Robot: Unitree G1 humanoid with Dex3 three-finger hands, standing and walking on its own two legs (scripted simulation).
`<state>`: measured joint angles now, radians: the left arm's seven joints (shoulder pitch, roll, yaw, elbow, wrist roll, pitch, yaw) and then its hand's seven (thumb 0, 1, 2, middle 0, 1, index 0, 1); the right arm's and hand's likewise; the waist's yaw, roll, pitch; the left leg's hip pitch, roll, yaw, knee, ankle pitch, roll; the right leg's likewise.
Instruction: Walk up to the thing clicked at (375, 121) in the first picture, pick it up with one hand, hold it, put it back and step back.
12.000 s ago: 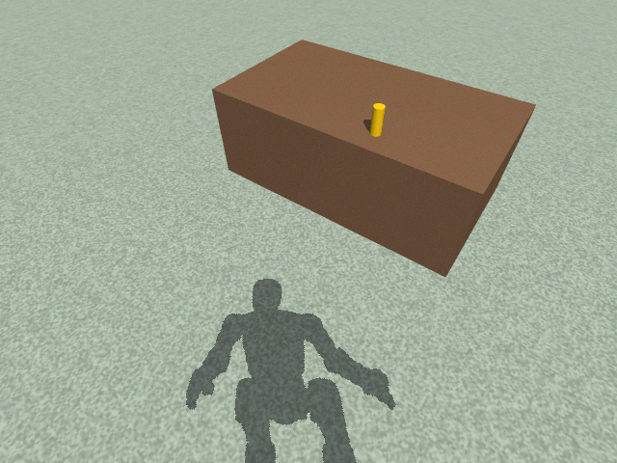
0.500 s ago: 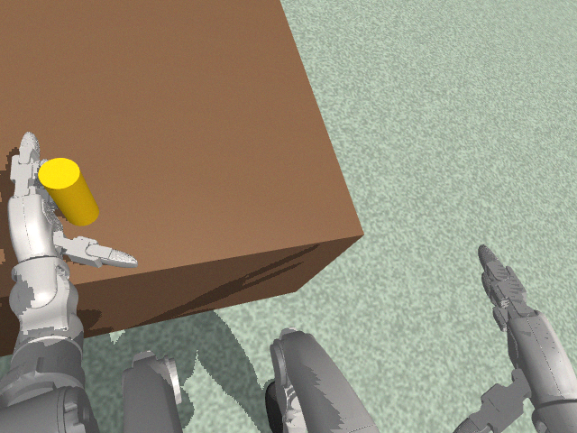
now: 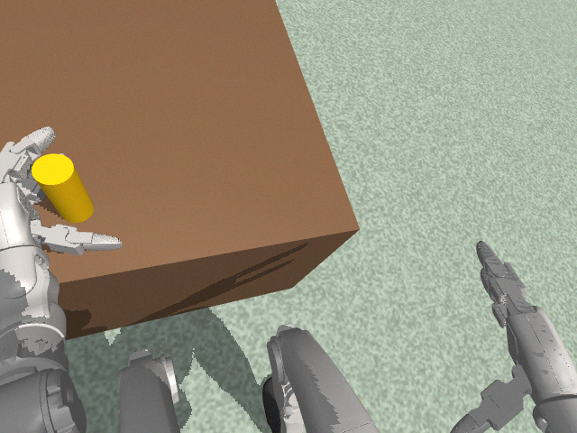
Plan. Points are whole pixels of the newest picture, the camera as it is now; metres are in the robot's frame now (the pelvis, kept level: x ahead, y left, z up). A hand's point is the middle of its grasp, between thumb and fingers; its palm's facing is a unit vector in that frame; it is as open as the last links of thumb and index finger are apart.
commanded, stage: close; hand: left
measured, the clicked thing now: (66, 191) +0.49 +0.20 -0.06
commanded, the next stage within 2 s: settle in 0.34 s
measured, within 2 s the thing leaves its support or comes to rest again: leaves its support in 0.76 s
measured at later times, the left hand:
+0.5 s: hand (70, 180) +0.50 +0.19 -0.05, palm faces +0.13 -0.99 +0.00, open 6.8 cm
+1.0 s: hand (52, 166) +0.50 +0.20 +0.00, palm faces +0.14 -0.99 -0.02, open 5.7 cm
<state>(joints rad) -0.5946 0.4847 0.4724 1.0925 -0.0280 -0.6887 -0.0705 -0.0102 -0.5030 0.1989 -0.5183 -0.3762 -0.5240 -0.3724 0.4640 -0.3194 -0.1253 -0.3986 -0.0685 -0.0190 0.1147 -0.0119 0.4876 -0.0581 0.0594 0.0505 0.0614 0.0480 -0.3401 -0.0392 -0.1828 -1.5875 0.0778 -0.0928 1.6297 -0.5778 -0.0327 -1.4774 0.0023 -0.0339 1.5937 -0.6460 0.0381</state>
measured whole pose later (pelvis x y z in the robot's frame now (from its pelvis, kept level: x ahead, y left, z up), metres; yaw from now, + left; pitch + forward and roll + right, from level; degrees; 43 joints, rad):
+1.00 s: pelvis +0.01 +0.01 +0.03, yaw +0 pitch +29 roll -6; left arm -0.66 0.50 0.43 1.10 0.01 -0.58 -0.02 0.00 0.06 1.21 -0.99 -1.15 -1.02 -1.16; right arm 0.44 -0.30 -0.08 -0.33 -0.07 0.02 0.10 -0.01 0.52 -0.06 0.06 0.05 0.06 0.05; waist -0.33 -0.03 -0.19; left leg -1.49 0.08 -0.08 1.54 -0.56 -0.02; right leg -1.38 0.00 -0.03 1.48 -0.61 0.05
